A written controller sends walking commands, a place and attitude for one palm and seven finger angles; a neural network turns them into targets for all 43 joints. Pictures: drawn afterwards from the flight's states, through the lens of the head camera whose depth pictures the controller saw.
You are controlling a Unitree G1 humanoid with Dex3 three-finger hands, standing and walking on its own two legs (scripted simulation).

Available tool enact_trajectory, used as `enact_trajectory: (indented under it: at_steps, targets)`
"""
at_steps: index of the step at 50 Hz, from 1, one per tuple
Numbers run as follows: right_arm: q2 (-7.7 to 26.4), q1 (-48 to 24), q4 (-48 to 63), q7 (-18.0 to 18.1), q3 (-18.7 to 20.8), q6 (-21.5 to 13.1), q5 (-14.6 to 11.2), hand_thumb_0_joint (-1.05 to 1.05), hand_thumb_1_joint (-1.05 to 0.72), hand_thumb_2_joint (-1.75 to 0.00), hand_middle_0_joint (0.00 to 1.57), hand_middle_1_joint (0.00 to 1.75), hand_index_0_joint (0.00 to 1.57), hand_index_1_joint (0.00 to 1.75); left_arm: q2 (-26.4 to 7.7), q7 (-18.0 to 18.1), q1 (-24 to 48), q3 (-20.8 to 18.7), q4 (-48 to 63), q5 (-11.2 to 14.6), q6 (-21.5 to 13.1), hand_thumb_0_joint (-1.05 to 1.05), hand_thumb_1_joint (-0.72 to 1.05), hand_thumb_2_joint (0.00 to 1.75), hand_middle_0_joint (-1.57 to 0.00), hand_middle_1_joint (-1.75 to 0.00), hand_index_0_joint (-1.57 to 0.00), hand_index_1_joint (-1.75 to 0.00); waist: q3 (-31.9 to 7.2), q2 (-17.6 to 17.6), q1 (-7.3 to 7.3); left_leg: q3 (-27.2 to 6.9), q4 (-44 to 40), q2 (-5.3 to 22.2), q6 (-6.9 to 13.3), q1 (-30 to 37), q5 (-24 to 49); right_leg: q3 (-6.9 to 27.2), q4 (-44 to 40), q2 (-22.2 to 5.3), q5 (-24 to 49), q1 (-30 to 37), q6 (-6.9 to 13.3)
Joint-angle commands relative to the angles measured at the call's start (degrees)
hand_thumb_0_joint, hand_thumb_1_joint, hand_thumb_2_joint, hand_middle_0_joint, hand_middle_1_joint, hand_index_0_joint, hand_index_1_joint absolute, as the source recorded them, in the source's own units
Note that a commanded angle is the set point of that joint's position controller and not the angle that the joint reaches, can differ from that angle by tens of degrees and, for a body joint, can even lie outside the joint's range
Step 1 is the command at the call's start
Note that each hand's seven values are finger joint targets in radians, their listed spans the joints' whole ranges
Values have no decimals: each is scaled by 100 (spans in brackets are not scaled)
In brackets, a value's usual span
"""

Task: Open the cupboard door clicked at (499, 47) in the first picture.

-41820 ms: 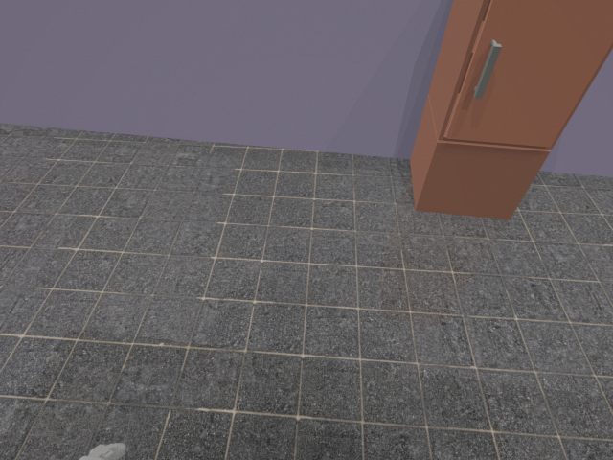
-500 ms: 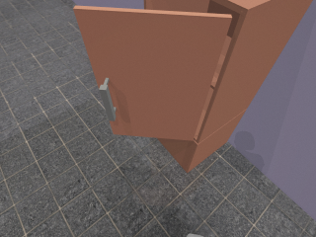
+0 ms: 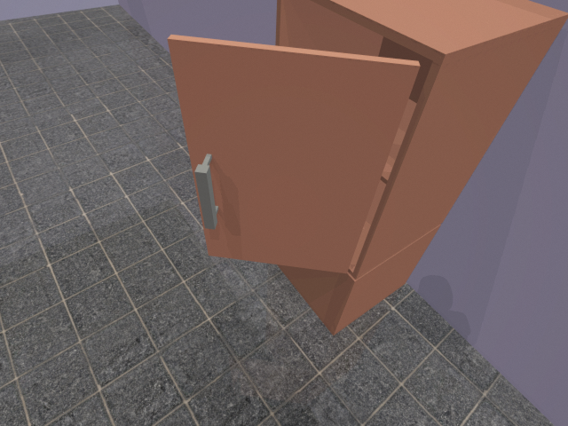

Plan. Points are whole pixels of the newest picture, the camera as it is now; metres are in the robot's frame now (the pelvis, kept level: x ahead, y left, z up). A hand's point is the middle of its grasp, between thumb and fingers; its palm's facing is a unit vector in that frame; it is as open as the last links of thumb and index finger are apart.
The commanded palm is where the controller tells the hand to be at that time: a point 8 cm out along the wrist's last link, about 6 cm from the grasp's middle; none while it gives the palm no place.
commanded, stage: come to a stop and stand still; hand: left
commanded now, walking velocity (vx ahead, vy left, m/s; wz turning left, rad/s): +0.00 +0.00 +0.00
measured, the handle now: (209, 192) +0.57 +0.21 -0.06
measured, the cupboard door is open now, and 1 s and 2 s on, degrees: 48 48 48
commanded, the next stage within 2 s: look again from close up in 0.20 s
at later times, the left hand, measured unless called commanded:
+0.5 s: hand out of the picture +0.00 +0.19 -0.17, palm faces +0.05 -0.98 -0.21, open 7.3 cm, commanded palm none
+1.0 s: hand out of the picture +0.05 +0.20 -0.13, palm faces +0.21 -0.96 -0.19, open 7.3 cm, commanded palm +0.09 +0.24 -0.07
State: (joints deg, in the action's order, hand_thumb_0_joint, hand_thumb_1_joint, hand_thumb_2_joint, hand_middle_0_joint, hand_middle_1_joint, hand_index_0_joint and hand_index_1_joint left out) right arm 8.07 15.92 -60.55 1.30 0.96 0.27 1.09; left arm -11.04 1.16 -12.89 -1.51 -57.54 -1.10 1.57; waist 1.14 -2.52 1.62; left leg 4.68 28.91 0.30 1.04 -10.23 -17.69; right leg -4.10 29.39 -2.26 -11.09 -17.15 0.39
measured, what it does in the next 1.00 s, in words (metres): stands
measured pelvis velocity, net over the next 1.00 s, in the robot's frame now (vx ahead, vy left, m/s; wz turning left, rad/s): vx -0.01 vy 0.01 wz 0.01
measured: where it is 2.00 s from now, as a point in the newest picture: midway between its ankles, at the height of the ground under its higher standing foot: outside the picture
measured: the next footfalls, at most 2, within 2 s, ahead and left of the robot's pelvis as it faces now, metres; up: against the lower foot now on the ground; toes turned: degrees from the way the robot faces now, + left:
none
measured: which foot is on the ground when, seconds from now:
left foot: down 0.00-1.00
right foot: down 0.00-1.00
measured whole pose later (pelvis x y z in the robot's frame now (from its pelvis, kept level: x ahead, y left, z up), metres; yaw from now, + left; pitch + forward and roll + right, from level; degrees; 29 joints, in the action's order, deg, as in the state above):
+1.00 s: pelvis -0.01 +0.01 +0.00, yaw +1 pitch -3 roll +1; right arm 9.8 20.5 -56.9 2.5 -1.5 -6.8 -1.4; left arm -9.8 3.0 -25.0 -1.9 -35.6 5.1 2.1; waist 1.8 -0.4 0.9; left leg 4.7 26.8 -1.1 1.8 -7.9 -15.9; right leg -4.0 27.7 -3.5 -9.7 -14.8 0.2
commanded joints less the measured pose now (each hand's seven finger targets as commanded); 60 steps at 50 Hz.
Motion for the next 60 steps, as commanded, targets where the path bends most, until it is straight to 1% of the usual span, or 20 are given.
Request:
enact_trajectory:
  at_steps: [1, 7, 8, 9, 10, 11, 14, 19, 45, 46, 47, 48, 49, 50, 51, 53, 54, 56, 58, 60]
  targets:
    - [619, 158, 298, 33, 49, -135, -10, 0, -90, -90, 20, 30, 20, 30, -384, 29, -364, -24, 114, -2, -139, 0, 90, 90, -20, -30, -20, -30, 332, 354, -5, -739, -1185, 659, 123, -933, -233, 567, -583, -327, -132, 517, 71]
    - [609, 390, 108, 27, -5, -171, -28, 0, -90, -90, 20, 30, 20, 30, -389, 40, -528, 23, -95, 15, -213, 0, 90, 90, -20, -30, -20, -30, 230, 123, -93, -657, -1179, 624, 116, -500, 103, 591, -770, -407, -79, 424, 84]
    - [879, -255, 496, -18, 44, -208, -88, 0, -90, -90, 20, 30, 20, 30, -462, 296, -1197, 98, -397, 12, -265, 0, 90, 90, -20, -30, -20, -30, 274, 754, 119, -237, -121, 701, -89, -567, 484, 698, -472, -685, 1151, 462, 98]
    - [717, -174, 634, -41, -15, -187, -90, 0, -90, -90, 20, 30, 20, 30, -745, 246, -1052, 103, -353, 0, -359, 0, 90, 90, -20, -30, -20, -30, 164, 507, -109, -276, -71, 366, -180, -657, 310, 809, -471, -917, 1926, 505, 232]
    - [388, 462, 465, -28, -19, -222, -52, 0, -90, -90, 20, 30, 20, 30, -675, 189, -917, 73, -264, 1, -378, 0, 90, 90, -20, -30, -20, -30, -510, 548, -303, -415, -393, 280, -137, -260, 311, 945, -199, -969, 1887, 705, 332]
    - [486, 569, 419, -2, 0, -218, -53, 0, -90, -90, 20, 30, 20, 30, -586, 179, -816, 98, -233, 18, -369, 0, 90, 90, -20, -30, -20, -30, -718, 395, -302, -529, -350, 461, -74, -136, 726, 720, -213, -783, 1265, 731, 298]
    - [632, 445, 413, -13, 35, -184, -45, 0, -90, -90, 20, 30, 20, 30, -498, 123, -582, 123, -200, 13, -314, 0, 90, 90, -20, -30, -20, -30, -86, 47, -285, -715, -667, 534, 46, -422, 459, 564, -499, -516, -225, 340, 164]
    - [719, 374, 384, -13, 36, -210, -42, 0, -90, -90, 20, 30, 20, 30, -440, 101, -671, 111, -238, 8, -312, 0, 90, 90, -20, -30, -20, -30, 568, 140, -191, -863, -1110, 527, 118, -915, -42, 526, -565, -418, -355, 332, 139]
    - [651, 408, -136, -1, -26, -231, -47, 0, -90, -90, 20, 30, 20, 30, -393, 97, -556, 86, -296, 41, -321, 0, 90, 90, -20, -30, -20, -30, 382, 263, -153, -709, -1220, 516, 26, -596, 414, 511, -853, -532, 241, 818, 122]
    - [790, -6, 219, -25, -56, -280, -75, 0, -90, -90, 20, 30, 20, 30, -448, 319, -960, 133, -534, -12, -322, 0, 90, 90, -20, -30, -20, -30, 514, 285, 18, -400, -361, 707, -74, -643, 1294, 558, -300, -670, 1756, 518, 98]
    - [1668, -199, 2305, 211, 40, -1136, -366, 0, -90, -90, 20, 30, 20, 30, -1835, 167, 3563, -886, 8250, 1234, -1652, 0, 88, 89, -20, -32, -20, -32, -2203, 1379, -659, -607, -907, 9, -167, 568, 1203, 169, -275, -33, 893, 1276, 83]
    - [1297, -791, 2024, 404, -144, -1671, -366, 0, -90, -90, 20, 30, 20, 30, -1446, 330, 817, -686, 6679, 812, -1324, 0, 85, 88, -20, -33, -20, -33, -1754, 1858, -82, -403, -1022, 111, -165, 441, 1120, 46, 17, 120, -60, 925, 295]
    - [1295, -696, 1674, 427, -75, -1833, -409, 0, -90, -90, 20, 30, 20, 30, -926, 570, 598, -444, 5852, 939, -1017, 0, 83, 87, -21, -34, -21, -34, -1115, 1650, -233, -420, -1018, 118, -268, -266, 206, -93, -9, 107, -461, 551, 204]
    - [999, -449, 1611, 334, -52, -1856, -479, 0, -90, -90, 20, 30, 20, 30, 336, 525, -892, 201, 4788, 1022, -571, 0, 81, 86, -21, -36, -21, -36, -329, 839, -315, -618, -1106, 109, -225, -690, -379, -237, -141, 142, -510, 152, 129]
    - [1266, -525, 2060, 308, -68, -1953, -487, 0, -90, -90, 20, 30, 20, 30, 198, 384, -71, 214, 5696, 1255, -773, 0, 78, 85, -21, -37, -21, -37, 285, 552, -421, -777, -946, 73, -142, -1022, -671, -201, -184, 96, -728, -80, 51]
    - [1427, -507, 2311, 311, 76, -2142, -341, 0, -90, -90, 20, 30, 20, 30, -79, 159, 7, -93, 5276, 1122, -1426, 0, 74, 83, -21, -40, -21, -40, 588, -528, -559, -809, -342, -33, -85, -1568, -1077, -204, -101, 110, -1591, -860, -7]
    - [1458, -464, 2453, 258, 150, -2134, -305, 0, -90, -90, 20, 30, 20, 30, -149, 7, -324, -346, 4552, 1088, -1699, 0, 71, 82, -21, -42, -21, -42, 725, -929, -483, -733, 46, -129, -103, -1926, -1142, -200, 45, 107, -1954, -1261, -7]
    - [1375, -559, 2788, 141, 275, -2208, -226, 0, -90, -90, 20, 30, 20, 30, 106, -558, -1213, -488, 3922, 1292, -2477, 0, 67, 80, -22, -45, -22, -45, 215, -1604, -150, -487, 885, -201, -131, -2518, -1013, -84, 602, 115, -2556, -1736, -5]
    - [1381, -701, 3148, -34, 393, -2230, -154, 0, -90, -90, 20, 30, 20, 30, -71, -1261, -1983, -853, 3927, 1502, -3279, 0, 62, 78, -22, -48, -22, -48, -476, -1398, 139, -319, 1542, -272, -164, -2988, -726, 140, 1123, 106, -2407, -1710, 75]
    - [1450, -806, 3499, -233, 454, -2152, -177, 0, -90, -90, 20, 30, 20, 30, -423, -2057, -2086, -1210, 3874, 1614, -3866, 0, 57, 76, -22, -51, -22, -51, -996, -394, 227, -240, 2072, -379, -218, -3224, -283, 343, 1710, 21, -1405, -1516, 215]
